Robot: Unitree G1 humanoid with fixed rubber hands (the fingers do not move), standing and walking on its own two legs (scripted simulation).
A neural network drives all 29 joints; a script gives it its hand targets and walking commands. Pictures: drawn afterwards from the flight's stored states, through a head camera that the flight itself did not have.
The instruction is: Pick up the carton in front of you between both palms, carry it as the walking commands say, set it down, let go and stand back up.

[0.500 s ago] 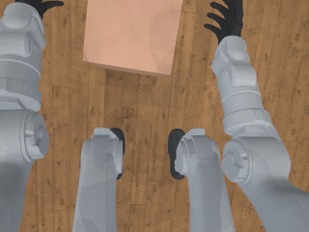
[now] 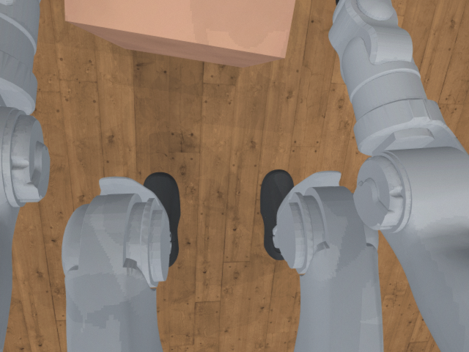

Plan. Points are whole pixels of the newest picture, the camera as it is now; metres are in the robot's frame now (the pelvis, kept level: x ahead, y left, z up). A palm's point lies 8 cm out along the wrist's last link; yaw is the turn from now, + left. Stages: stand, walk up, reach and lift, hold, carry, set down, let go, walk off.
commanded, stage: reach and lift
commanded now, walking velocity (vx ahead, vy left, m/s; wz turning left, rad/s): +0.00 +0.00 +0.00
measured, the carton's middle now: out of the picture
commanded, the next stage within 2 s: none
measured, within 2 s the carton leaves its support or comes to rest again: leaves its support in 0.74 s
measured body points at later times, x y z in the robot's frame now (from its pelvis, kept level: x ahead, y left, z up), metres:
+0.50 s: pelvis +0.00 -0.01 +0.00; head +0.38 +0.04 +0.22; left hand +0.58 +0.22 -0.18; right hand +0.57 -0.09 -0.19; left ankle +0.10 +0.11 -0.34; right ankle +0.12 -0.14 -0.34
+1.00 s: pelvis +0.00 -0.02 +0.03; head +0.31 +0.05 +0.35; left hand +0.54 +0.21 -0.06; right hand +0.54 -0.10 -0.08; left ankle +0.10 +0.11 -0.34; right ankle +0.12 -0.14 -0.34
